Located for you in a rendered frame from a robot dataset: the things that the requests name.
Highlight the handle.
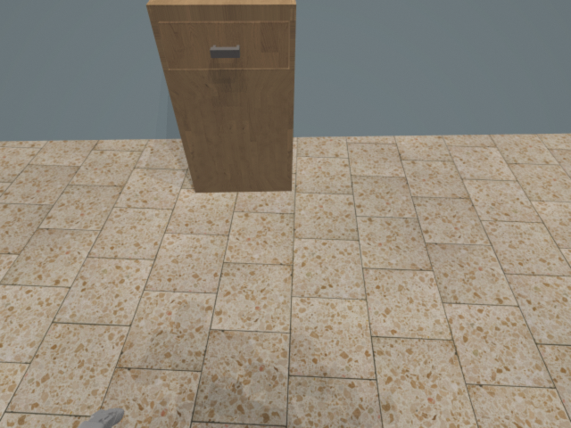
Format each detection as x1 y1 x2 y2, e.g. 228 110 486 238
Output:
210 45 240 58

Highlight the robot left hand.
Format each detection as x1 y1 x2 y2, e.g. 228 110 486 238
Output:
78 408 124 428

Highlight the drawer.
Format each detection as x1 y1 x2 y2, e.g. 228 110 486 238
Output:
158 21 289 69

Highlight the cabinet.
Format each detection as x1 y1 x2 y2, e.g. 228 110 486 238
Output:
146 0 296 193

